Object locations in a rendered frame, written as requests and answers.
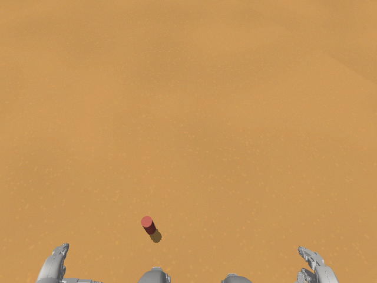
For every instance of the left robot hand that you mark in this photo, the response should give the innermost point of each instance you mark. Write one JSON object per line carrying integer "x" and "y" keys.
{"x": 53, "y": 267}

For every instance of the can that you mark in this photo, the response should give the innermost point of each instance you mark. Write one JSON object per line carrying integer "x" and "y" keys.
{"x": 148, "y": 225}

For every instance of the right robot hand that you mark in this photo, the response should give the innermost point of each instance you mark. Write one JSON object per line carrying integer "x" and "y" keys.
{"x": 323, "y": 273}

